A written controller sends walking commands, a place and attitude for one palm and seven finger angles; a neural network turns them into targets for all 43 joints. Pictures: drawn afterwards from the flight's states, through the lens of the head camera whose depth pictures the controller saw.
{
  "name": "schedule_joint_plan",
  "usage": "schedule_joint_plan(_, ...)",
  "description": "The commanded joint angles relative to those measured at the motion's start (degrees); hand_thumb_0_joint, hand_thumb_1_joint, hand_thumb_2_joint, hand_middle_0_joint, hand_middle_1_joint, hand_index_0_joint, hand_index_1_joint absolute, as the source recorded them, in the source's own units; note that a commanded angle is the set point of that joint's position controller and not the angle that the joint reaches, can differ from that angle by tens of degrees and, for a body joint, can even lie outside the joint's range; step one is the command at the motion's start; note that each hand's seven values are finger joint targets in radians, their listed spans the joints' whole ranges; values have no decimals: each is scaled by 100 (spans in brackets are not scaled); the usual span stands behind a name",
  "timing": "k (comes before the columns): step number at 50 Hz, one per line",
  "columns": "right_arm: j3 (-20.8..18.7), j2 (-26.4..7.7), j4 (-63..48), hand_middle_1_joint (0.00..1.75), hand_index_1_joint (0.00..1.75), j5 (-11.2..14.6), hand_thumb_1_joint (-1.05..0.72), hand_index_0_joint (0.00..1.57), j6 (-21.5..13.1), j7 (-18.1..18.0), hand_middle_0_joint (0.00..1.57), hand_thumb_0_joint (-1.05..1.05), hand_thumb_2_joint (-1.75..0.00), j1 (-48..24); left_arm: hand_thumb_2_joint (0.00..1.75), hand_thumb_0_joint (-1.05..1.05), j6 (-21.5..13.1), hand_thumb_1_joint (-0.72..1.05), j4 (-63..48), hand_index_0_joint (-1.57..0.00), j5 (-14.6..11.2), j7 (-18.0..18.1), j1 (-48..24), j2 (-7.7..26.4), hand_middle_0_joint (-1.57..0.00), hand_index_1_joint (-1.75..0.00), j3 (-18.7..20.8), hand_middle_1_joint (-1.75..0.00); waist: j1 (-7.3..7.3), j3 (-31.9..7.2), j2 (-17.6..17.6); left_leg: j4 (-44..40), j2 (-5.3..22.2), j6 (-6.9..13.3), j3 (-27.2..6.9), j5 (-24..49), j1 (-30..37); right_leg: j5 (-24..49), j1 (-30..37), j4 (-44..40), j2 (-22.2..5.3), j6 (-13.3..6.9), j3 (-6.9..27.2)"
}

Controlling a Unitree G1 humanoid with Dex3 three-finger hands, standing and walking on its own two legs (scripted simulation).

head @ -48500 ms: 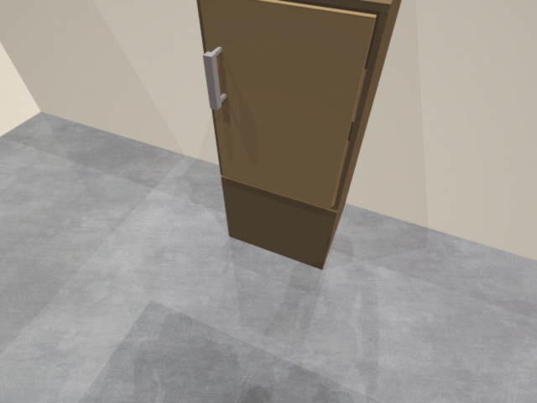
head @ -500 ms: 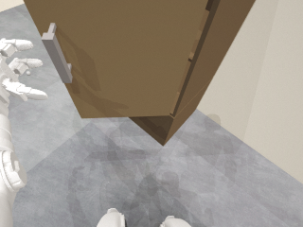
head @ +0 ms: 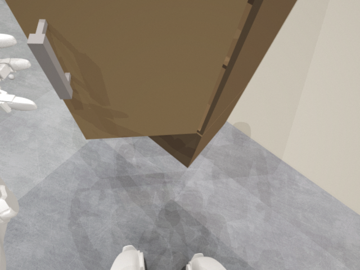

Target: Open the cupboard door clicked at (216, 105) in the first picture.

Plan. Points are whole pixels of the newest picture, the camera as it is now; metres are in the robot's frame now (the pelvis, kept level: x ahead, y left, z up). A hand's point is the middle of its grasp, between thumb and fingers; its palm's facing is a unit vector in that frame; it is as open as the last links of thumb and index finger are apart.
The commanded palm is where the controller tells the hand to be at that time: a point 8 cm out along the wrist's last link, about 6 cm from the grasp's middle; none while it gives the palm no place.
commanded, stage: move the hooked fingers beside the handle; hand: left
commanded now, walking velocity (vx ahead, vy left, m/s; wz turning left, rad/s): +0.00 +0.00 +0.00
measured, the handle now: (55, 62) +0.52 +0.23 +0.10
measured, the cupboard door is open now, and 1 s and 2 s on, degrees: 46 46 46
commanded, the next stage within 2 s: slide the fingers in behind the handle in 0.54 s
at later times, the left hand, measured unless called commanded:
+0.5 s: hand (17, 79) +0.47 +0.28 +0.11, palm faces +0.07 -1.00 -0.01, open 13.9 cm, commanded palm +0.45 +0.33 +0.10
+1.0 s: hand (24, 84) +0.46 +0.26 +0.11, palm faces +0.06 -1.00 +0.01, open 14.0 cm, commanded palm +0.44 +0.31 +0.10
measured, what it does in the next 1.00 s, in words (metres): stands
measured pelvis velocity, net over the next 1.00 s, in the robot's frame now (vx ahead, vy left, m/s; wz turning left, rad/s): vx -0.01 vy -0.01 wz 0.02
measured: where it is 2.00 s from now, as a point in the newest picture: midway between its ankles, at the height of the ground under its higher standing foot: outside the picture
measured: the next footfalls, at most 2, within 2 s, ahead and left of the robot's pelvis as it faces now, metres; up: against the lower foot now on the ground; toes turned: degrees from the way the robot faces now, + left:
none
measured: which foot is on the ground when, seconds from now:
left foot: down 0.00-1.00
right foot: down 0.00-1.00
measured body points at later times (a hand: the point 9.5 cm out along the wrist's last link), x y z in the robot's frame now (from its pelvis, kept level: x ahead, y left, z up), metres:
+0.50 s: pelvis -0.01 +0.00 +0.00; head +0.10 +0.03 +0.43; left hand +0.46 +0.33 +0.11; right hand +0.01 -0.28 -0.10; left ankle +0.02 +0.09 -0.69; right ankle -0.04 -0.12 -0.69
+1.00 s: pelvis -0.01 -0.01 +0.00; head +0.09 +0.02 +0.44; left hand +0.45 +0.32 +0.11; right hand +0.00 -0.29 -0.10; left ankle +0.02 +0.09 -0.69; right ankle -0.04 -0.12 -0.69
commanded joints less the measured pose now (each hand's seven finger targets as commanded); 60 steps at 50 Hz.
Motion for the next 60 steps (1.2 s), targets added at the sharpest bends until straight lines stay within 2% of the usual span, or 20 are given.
schedule_joint_plan(1, -426, -1168, -309, 30, 30, 16, -90, 20, -77, -51, 20, 0, -90, 824, 30, 0, -422, -50, -1429, -30, -139, 118, -2392, 1790, -30, -120, 111, -120, 136, -2562, 1294, -229, -137, 4, -656, 3046, 3526, 2282, -330, -383, 204, -40, 47)
schedule_joint_plan(5, -430, -1127, -235, 30, 30, -1, -90, 20, -81, -62, 20, 0, -90, 789, 30, 0, -596, -50, -1654, -30, -209, 196, -2696, 1340, -30, -120, -176, -120, 31, -2622, 1392, -208, -104, -32, -761, 3164, 3875, 2107, -544, -385, 206, -71, 11)
schedule_joint_plan(6, -449, -1144, -226, 30, 30, -2, -90, 20, -82, -60, 20, 0, -90, 773, 30, 0, -577, -50, -1511, -30, -182, 216, -2485, 1461, -30, -120, -42, -120, 124, -2712, 1418, -217, -82, -65, -802, 3191, 3945, 2056, -570, -385, 199, -73, 9)
schedule_joint_plan(8, -424, -1118, -206, 30, 30, 16, -90, 20, -68, -45, 20, 0, -90, 731, 30, 0, -470, -50, -1250, -30, -202, 215, -2496, 1119, -30, -120, -311, -120, 25, -2444, 1172, -265, -85, -51, -810, 2898, 3782, 1914, -653, -432, 184, -50, -22)
schedule_joint_plan(11, -383, -1162, -255, 30, 30, 27, -90, 20, -67, -78, 20, 0, -90, 700, 30, 0, -367, -50, -1010, -30, -132, 285, -2487, 1399, -30, -120, -173, -120, 67, -2330, 994, -287, -130, -19, -770, 2705, 3431, 1966, -482, -393, 152, -53, 15)
schedule_joint_plan(12, -363, -1120, -278, 30, 30, 32, -90, 20, -64, -64, 20, 0, -90, 656, 30, 0, -350, -50, -1002, -30, -104, 300, -2495, 1172, -30, -120, -379, -120, 51, -2301, 1103, -289, -144, -21, -745, 2596, 3410, 1892, -529, -402, 142, -45, 21)
schedule_joint_plan(17, -391, -1150, -314, 30, 30, 5, -90, 20, -105, -73, 20, 0, -90, 633, 30, 0, -565, -50, -1235, -30, -115, 392, -2562, 1575, -30, -120, -18, -120, 115, -2623, 1097, -226, -143, -25, -720, 2648, 3409, 2034, -289, -335, 144, -49, 68)
schedule_joint_plan(20, -360, -1109, -320, 30, 30, 23, -90, 20, -100, -74, 20, 0, -90, 634, 30, 0, -602, -50, -1244, -30, -146, 350, -2634, 1378, -30, -120, -174, -120, 87, -2541, 1084, -210, -167, -3, -695, 2662, 3365, 2080, -258, -330, 159, -56, 67)
schedule_joint_plan(29, -344, -1145, -294, 30, 30, 77, -90, 20, -102, -124, 20, 0, -90, 606, 30, 0, -514, -50, -926, -30, -137, 282, -2496, 1557, -30, -120, -154, -120, 37, -2183, 883, -293, -204, 57, -581, 1878, 2786, 1747, -145, -473, 131, -8, 154)
schedule_joint_plan(32, -362, -1174, -261, 30, 30, 70, -90, 20, -145, -159, 20, 0, -90, 627, 30, 0, -580, -50, -970, -30, -143, 257, -2549, 1841, -30, -120, 39, -120, 59, -2343, 914, -238, -213, 72, -560, 1898, 2702, 1854, 7, -457, 127, -5, 223)
schedule_joint_plan(35, -352, -1122, -268, 30, 30, 69, -90, 20, -148, -134, 20, 0, -90, 658, 30, 0, -613, -50, -1047, -30, -243, 164, -2481, 1504, -30, -120, -151, -120, 61, -2415, 977, -221, -231, 81, -542, 2088, 2854, 2024, 34, -429, 157, -24, 193)
schedule_joint_plan(36, -384, -1152, -264, 30, 30, 63, -90, 20, -153, -134, 20, 0, -90, 657, 30, 0, -610, -50, -1049, -30, -230, 158, -2358, 1681, -30, -120, 11, -120, 142, -2507, 978, -224, -216, 59, -563, 2111, 2875, 2027, 58, -416, 152, -20, 187)
schedule_joint_plan(40, -371, -1132, -259, 30, 30, 76, -90, 20, -141, -126, 20, 0, -90, 651, 30, 0, -544, -50, -1060, -30, -307, 162, -2389, 1456, -30, -120, -132, -120, 101, -2281, 825, -260, -238, 94, -546, 1909, 2746, 1881, 39, -471, 154, -18, 178)
schedule_joint_plan(41, -396, -1144, -283, 30, 30, 78, -90, 20, -148, -125, 20, 0, -90, 621, 30, 0, -559, -50, -1190, -30, -284, 186, -2342, 1564, -30, -120, -48, -120, 153, -2459, 1033, -252, -229, 77, -532, 1958, 2857, 1920, 14, -452, 135, -12, 207)
schedule_joint_plan(43, -386, -1087, -278, 30, 30, 75, -90, 20, -140, -92, 20, 0, -90, 607, 30, 0, -572, -50, -1318, -30, -282, 241, -2381, 1186, -30, -120, -302, -120, 114, -2400, 1070, -286, -215, 55, -575, 1994, 3058, 1816, -156, -469, 150, -20, 141)
schedule_joint_plan(47, -370, -1087, -251, 30, 30, 87, -90, 20, -139, -76, 20, 0, -90, 552, 30, 0, -529, -50, -1198, -30, -278, 387, -2485, 1130, -30, -120, -339, -120, 41, -2129, 873, -307, -222, 76, -561, 1789, 2819, 1730, -153, -501, 135, 2, 162)
schedule_joint_plan(49, -386, -1109, -266, 30, 30, 81, -90, 20, -154, -88, 20, 0, -90, 570, 30, 0, -533, -50, -1182, -30, -234, 463, -2416, 1291, -30, -120, -195, -120, 100, -2179, 825, -328, -222, 72, -567, 1705, 2774, 1662, -77, -501, 128, -8, 177)
schedule_joint_plan(52, -371, -1058, -245, 30, 30, 67, -90, 20, -184, -76, 20, 0, -90, 537, 30, 0, -645, -50, -1387, -30, -173, 548, -2668, 1024, -30, -120, -425, -120, 48, -2299, 1126, -301, -199, 23, -631, 1892, 3111, 1667, -299, -435, 125, -31, 140)
schedule_joint_plan(57, -381, -1044, -235, 30, 30, 57, -90, 20, -198, -41, 20, 0, -90, 513, 30, 0, -618, -50, -1242, -30, -224, 619, -2517, 669, -30, -120, -569, -120, 47, -2270, 936, -311, -184, 13, -667, 1956, 3162, 1677, -357, -421, 130, -30, 98)
schedule_joint_plan(60, -381, -1059, -260, 30, 30, 40, -90, 20, -208, -36, 20, 0, -90, 561, 30, 0, -570, -50, -1252, -30, -220, 718, -2455, 792, -30, -120, -397, -120, 124, -2326, 791, -315, -209, 36, -644, 2017, 3069, 1784, -156, -402, 126, -44, 100)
